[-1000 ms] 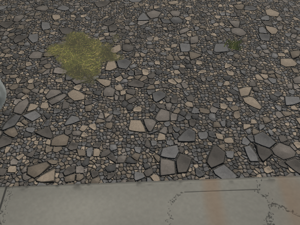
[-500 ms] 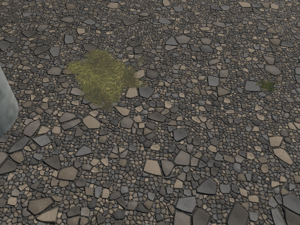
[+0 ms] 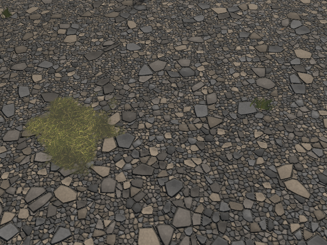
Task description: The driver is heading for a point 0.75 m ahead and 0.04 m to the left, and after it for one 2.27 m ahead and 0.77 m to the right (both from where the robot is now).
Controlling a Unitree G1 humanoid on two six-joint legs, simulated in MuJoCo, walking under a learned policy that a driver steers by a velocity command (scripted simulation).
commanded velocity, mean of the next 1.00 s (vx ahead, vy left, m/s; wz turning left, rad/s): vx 0.48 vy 0.00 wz -0.28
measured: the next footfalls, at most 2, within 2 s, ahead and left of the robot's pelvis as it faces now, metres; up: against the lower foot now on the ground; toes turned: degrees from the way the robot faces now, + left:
left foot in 0.40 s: +0.44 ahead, +0.14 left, -0.18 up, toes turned -16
right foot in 0.88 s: +0.62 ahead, -0.05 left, -0.18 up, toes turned -27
